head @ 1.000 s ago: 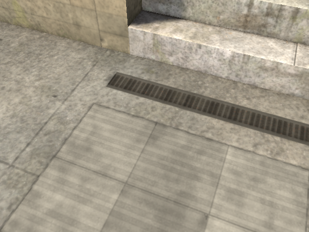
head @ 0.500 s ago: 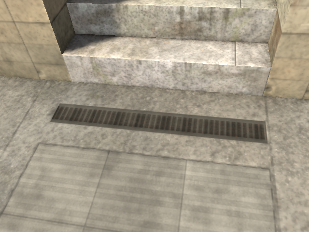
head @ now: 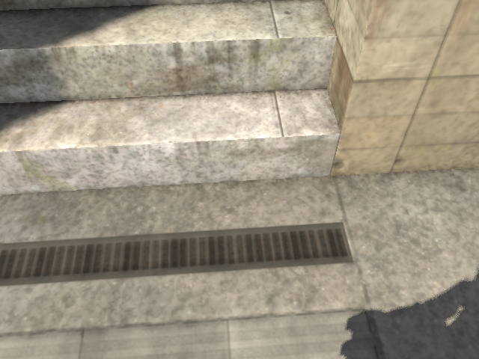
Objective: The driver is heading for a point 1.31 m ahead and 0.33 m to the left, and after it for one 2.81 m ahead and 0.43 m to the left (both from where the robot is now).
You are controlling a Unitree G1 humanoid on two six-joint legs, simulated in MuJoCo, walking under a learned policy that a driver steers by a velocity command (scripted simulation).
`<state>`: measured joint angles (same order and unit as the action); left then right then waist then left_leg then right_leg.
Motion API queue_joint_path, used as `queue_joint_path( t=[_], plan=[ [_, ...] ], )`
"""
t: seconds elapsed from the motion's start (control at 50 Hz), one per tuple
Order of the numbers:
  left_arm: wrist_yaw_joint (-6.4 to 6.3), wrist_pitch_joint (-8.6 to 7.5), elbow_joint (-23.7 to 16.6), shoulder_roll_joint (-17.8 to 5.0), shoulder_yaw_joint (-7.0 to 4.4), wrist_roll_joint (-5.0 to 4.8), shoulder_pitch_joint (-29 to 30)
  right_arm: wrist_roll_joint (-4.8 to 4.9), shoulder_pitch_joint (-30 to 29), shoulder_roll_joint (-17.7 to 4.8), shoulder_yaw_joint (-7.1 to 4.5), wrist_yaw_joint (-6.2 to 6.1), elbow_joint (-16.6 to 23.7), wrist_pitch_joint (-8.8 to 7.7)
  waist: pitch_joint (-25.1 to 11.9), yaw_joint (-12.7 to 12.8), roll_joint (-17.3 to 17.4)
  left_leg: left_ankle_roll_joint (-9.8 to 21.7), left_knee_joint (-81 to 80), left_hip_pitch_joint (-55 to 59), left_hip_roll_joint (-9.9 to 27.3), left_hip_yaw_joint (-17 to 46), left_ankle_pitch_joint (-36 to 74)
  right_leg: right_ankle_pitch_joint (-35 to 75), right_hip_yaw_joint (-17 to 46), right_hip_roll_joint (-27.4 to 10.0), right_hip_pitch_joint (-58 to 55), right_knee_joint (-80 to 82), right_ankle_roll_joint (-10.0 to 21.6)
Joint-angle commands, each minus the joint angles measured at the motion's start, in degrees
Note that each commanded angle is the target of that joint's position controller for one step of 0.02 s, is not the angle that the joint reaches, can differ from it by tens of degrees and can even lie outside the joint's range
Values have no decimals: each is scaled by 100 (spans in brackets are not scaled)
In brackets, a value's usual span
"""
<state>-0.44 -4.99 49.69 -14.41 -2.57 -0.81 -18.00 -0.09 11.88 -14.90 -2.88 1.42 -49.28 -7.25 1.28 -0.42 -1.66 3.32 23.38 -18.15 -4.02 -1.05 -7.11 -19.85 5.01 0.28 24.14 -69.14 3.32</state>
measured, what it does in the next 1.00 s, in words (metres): walks ahead, turning left: right foot, then left foot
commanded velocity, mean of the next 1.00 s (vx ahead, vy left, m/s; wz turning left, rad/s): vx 0.50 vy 0.00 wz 0.44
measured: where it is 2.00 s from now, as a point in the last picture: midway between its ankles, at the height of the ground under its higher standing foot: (174, 293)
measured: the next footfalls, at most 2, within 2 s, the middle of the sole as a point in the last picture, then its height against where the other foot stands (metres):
right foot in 0.32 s outside the picture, level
left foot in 0.82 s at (184, 344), level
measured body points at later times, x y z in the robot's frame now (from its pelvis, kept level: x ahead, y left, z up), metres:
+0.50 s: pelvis +0.26 -0.04 +0.01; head +0.28 -0.05 +0.46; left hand +0.30 +0.25 -0.10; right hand +0.41 -0.29 -0.12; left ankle +0.22 +0.10 -0.65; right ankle +0.29 -0.14 -0.74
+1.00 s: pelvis +0.48 +0.10 +0.00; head +0.51 +0.13 +0.45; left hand +0.42 +0.37 -0.13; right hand +0.71 -0.08 -0.11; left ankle +0.48 +0.16 -0.74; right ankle +0.54 -0.06 -0.65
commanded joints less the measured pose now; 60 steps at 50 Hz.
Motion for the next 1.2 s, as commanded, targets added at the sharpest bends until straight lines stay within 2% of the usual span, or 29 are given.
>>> queue_joint_path(
  t=[0.02, 0.1, 0.22, 0.26, 0.3, 0.32, 0.34, 0.36, 0.38, 0.4, 0.44, 0.54, 0.64, 0.66, 0.68, 0.74, 0.78, 0.8, 0.82, 0.84, 0.86, 0.88, 0.9, 0.92, 0.94, 0.98, 1.02, 1.08, 1.2],
  plan=[
    [-9, -113, -467, -289, -81, 82, -72, 3, 165, -403, -32, 31, 199, -33, -270, 151, 493, 1201, -1400, 897, 1502, 2030, 432, 289, 55, -605, 1058, 382, -45],
    [-26, -138, -804, -145, 30, 151, 788, 103, 502, -794, -135, -92, 123, 35, -42, -4, 448, 1184, -1583, 433, 1336, 1530, 578, 1088, -202, -548, 931, 2194, -313],
    [68, -226, -1104, -413, 11, -2, 1802, 202, 1123, -898, -152, -158, -9, 176, -21, -286, 668, 867, -1136, 490, 1331, 1679, 112, 2074, -192, -128, 45, 3818, -456],
    [80, -270, -1144, -603, -64, -19, 1750, 200, 1091, -948, -173, -189, 27, 233, -60, -133, 727, 727, -821, 642, 1407, 1959, -221, 1807, -150, -110, -344, 4148, -364],
    [34, -301, -952, -835, -201, 15, 948, 156, 997, -772, -124, -213, 121, 276, -371, 302, 709, 478, 35, 402, 1069, 1907, -97, 1437, -159, -219, -1510, 4444, -140],
    [-16, -315, -834, -1188, -312, 95, 10, 82, 842, -422, -7, -195, 285, 258, -1026, 740, 192, 247, 1613, -289, 650, 1468, -513, 1103, 652, -1119, -2800, 4483, 212],
    [-19, -216, -724, -1711, -448, 155, -535, 150, 1438, 83, 142, -195, 494, 159, -1756, 568, -1504, -20, 3385, -2049, -10, 667, -2236, 435, 2777, -2445, -4439, 4880, 1013],
    [21, -200, -691, -1293, -375, 135, -564, 279, 1516, -398, 43, -204, 467, 138, -1639, 564, -1468, -56, 4485, -2839, 312, 888, -2531, -502, 3750, -2610, -4278, 5222, 1194],
    [35, -217, -764, -862, -262, 94, -271, 297, 1139, -772, -72, -210, 478, 176, -970, 561, -814, -38, 4857, -3011, 545, 1006, -2020, -420, 2974, -2380, -3641, 5278, 973],
    [58, -213, -808, -677, -193, 87, 119, 250, 935, -740, -97, -217, 494, 231, -630, 405, -448, -85, 4832, -2820, 736, 898, -1547, 162, 2167, -2084, -3000, 5385, 795],
    [90, -197, -775, -446, -128, 114, 587, 178, 757, -560, -132, -184, 581, 343, -175, 134, -493, -161, 4454, -2472, 1015, 826, -1011, 972, 1117, -1647, -2127, 5745, 639],
    [15, -293, -511, -802, -264, 125, 458, 100, 267, -261, -58, -103, 1024, 501, -6, 73, -174, -314, 3761, -2582, 1118, 722, -261, 2258, 55, -1658, -1830, 6092, 781],
    [-17, -170, -349, -930, -270, 114, 232, 130, -608, -284, -40, 102, 1363, 398, 131, 345, -197, -223, 2232, -2321, 975, 330, 1040, 2298, -925, -1406, -2045, 6146, 555],
    [71, -178, -193, -699, -193, 227, -61, -400, -879, -218, 7, 272, 1460, 564, 355, 285, -133, -130, 1871, -1865, 830, -256, 1029, 2352, -1290, -1302, -1692, 6195, 399],
    [67, -188, -159, -785, -219, 210, -215, -419, -1085, -176, 10, 349, 1562, 645, 440, 411, -294, -80, 1685, -1719, 812, -380, 925, 2259, -1325, -1333, -1688, 6211, 344],
    [38, -88, -103, -999, -272, 279, -295, -298, -1165, -398, -54, 433, 1631, 663, 423, 336, -452, 182, 1246, -1533, 688, -414, 289, 3088, -1552, -1519, -2369, 5736, 200],
    [11, -12, -82, -1157, -296, 213, -377, -356, -700, -504, -108, 338, 1517, 645, -55, 69, -560, 478, 1109, -900, 262, -590, -465, 5040, -1703, -1619, -2849, 4578, 142],
    [-3, 51, -98, -1219, -298, 206, -413, -380, -77, -610, -172, 268, 1315, 605, -461, -203, -440, 632, 886, -164, -24, -658, -660, 5443, -1803, -1568, -2812, 3540, 120],
    [-25, 103, -157, -1215, -278, 240, -470, -423, 828, -807, -281, 165, 1016, 546, -1055, -590, -67, 789, 604, 1187, -46, -436, -672, 4661, -1923, -1400, -2120, 2064, 3],
    [25, 113, -445, -561, -111, 240, -850, -429, 1156, -1398, -419, 74, 1019, 517, -1764, -417, 957, 1207, 591, 3005, 1598, 1777, -1284, 1246, -1868, -1033, -193, 245, -197],
    [105, 70, -780, -641, -130, 248, -581, -179, 1154, -1820, -533, 38, 1185, 572, -2314, -436, 1576, 1923, -458, 3875, 2530, 4675, -1086, -1386, -991, 11, 1509, -1108, -430],
    [128, 45, -914, -939, -185, 277, 248, -132, 1192, -1674, -519, -2, 1084, 631, -1638, -659, 714, 1654, -637, 3623, 2224, 3867, -788, -750, -359, -318, 2174, -1154, -332],
    [137, -7, -914, -790, -121, 202, 322, -101, 906, -1376, -439, -40, 1019, 621, -888, -431, 502, 1496, -628, 2752, 2082, 3058, -193, -123, -379, -562, 2069, -720, -278],
    [114, -15, -803, -721, -95, 215, 228, -109, 637, -1054, -342, -48, 1021, 602, -479, -166, 221, 1261, -726, 1929, 1769, 2511, 477, 150, -365, -738, 1603, -130, -274],
    [103, 65, -784, -702, -87, 301, 117, -61, 470, -913, -286, -59, 1020, 572, -317, 52, 288, 1170, -818, 1373, 1521, 2140, 948, 142, -344, -801, 1172, 176, -318],
    [138, 247, -565, -579, -55, 373, -306, -69, 361, -665, -184, -27, 1003, 437, -471, 254, 358, 1119, -975, 992, 1358, 1616, 1677, 249, -476, -769, 613, 402, -358],
    [192, 296, -501, -476, -45, 344, -268, -50, 535, -700, -171, -8, 806, 315, -306, 276, 394, 1060, -1192, 882, 1304, 1237, 2292, 622, -584, -739, 628, 756, -376],
    [196, 315, -530, -435, -37, 257, 107, -59, 760, -717, -147, -22, 552, 243, -94, 180, 471, 808, -1113, 1072, 1226, 621, 3723, 1127, -663, -670, 788, 1360, -358],
    [210, 288, -573, -279, 58, 173, 801, -130, 815, -636, -68, -153, 281, 231, 44, -103, 595, 575, -918, 1444, 1305, -61, 3993, 1839, -751, -259, 333, 2916, -115]
  ],
)
Keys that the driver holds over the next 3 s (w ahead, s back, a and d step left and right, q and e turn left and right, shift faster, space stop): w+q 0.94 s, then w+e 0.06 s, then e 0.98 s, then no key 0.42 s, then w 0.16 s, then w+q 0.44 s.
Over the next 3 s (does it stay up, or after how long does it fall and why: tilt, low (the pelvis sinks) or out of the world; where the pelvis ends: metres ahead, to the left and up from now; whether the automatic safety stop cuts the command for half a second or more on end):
stays up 0.77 0.20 0.00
